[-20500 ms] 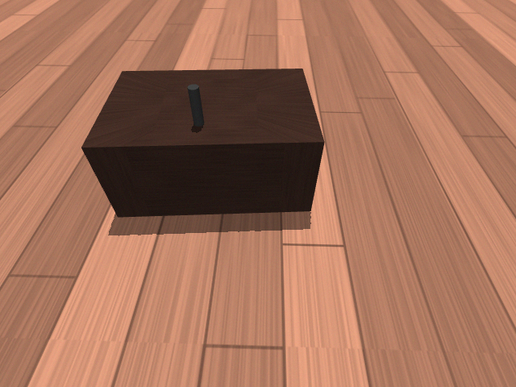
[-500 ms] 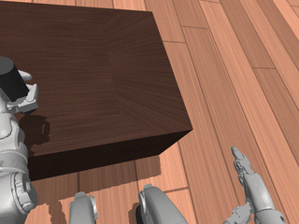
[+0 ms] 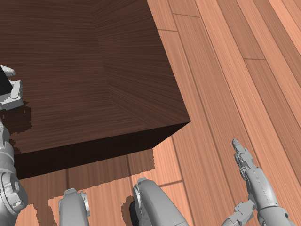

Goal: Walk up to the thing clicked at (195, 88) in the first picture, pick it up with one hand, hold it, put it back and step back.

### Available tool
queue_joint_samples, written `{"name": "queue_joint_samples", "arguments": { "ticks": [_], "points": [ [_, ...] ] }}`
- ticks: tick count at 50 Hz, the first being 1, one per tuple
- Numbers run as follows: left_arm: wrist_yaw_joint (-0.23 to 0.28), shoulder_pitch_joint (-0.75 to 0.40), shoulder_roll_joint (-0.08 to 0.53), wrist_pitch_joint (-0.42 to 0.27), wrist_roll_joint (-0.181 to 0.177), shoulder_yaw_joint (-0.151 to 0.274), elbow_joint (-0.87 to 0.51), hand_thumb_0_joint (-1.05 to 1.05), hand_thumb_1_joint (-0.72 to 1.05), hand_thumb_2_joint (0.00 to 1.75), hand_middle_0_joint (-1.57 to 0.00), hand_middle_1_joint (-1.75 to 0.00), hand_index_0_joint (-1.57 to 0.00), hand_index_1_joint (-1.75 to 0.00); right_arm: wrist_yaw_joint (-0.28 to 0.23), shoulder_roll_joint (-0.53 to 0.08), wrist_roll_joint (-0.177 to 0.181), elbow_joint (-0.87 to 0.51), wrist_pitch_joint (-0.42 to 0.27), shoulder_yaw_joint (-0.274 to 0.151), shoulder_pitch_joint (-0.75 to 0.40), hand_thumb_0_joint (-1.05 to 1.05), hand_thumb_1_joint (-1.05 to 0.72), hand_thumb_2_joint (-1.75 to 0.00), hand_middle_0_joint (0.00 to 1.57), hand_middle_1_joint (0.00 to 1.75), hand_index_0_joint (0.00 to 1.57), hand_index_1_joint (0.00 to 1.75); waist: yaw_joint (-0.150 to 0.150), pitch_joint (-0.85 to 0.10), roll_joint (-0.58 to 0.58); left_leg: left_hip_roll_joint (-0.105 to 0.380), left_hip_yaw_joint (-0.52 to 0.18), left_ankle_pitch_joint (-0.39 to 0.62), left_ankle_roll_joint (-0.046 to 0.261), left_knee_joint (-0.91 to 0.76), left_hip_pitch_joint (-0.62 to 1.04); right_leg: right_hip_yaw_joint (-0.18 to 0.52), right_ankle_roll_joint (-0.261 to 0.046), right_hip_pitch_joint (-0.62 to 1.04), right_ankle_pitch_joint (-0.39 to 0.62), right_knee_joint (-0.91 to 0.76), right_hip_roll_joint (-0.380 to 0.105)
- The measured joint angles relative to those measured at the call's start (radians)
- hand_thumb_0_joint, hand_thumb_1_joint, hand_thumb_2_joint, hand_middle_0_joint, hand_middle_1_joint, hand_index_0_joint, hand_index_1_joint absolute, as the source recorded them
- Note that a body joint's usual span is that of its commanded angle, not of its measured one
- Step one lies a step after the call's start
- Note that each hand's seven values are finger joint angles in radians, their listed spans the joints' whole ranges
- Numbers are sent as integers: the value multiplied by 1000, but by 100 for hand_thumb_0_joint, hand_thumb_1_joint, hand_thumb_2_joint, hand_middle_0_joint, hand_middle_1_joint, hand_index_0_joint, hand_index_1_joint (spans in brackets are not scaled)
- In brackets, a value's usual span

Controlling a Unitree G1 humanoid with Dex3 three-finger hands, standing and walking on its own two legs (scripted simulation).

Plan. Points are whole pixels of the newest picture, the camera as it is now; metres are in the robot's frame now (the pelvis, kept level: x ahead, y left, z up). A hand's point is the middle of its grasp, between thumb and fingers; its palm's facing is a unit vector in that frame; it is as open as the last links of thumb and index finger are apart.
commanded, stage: lower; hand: left
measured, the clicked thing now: out of the picture +0.51 +0.25 -0.04
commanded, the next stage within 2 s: loosen in 0.38 s
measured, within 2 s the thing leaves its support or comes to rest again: rests again in 0.16 s
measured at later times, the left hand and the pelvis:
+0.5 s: hand (12, 93) +0.51 +0.24 -0.08, palm faces +0.26 -0.97 -0.05, open 5.7 cm; pelvis -0.01 +0.00 -0.02, yaw -1 degrees
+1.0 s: hand (11, 91) +0.52 +0.24 -0.08, palm faces +0.28 -0.96 -0.02, open 11.3 cm; pelvis -0.01 +0.00 -0.02, yaw -1 degrees
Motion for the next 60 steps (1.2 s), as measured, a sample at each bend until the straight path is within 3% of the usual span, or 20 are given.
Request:
{"name": "queue_joint_samples", "arguments": {
  "ticks": [11,30,39,48,60],
  "points": [
    [8,3,10,-8,14,21,8,0,9,113,-93,-111,-101,-111,7,-16,1,-62,-2,-4,12,-1,51,-7,7,5,6,5,-20,1,-13,0,-1,-6,0,34,-40,1,1,-41,-8,37,1],
    [19,-23,38,-11,30,6,23,0,9,112,-93,-110,-102,-111,19,-25,4,-108,-1,-11,22,-1,52,-6,7,5,6,5,-34,-1,-5,-5,-10,-8,5,75,-84,-5,7,-76,-11,71,0],
    [24,-35,41,-19,19,12,16,0,4,82,-93,-96,-99,-94,15,-30,5,-115,-3,-13,27,-1,52,-5,7,5,6,5,-38,-1,-14,-7,-11,-4,6,84,-97,-4,8,-91,-9,83,-1],
    [20,-48,52,-1,24,7,14,0,-14,50,-71,-66,-74,-64,15,-29,4,-118,5,-13,30,-1,52,-5,7,5,6,5,-42,-2,-15,-7,-12,-2,6,86,-104,-5,8,-96,-7,84,-1],
    [19,-42,49,-1,20,26,10,0,-38,23,-38,-32,-39,-31,15,-34,7,-139,9,-7,29,-1,51,-6,7,5,7,5,-43,2,-15,-6,-9,-5,7,84,-95,-2,10,-89,-8,82,1]
  ]
}}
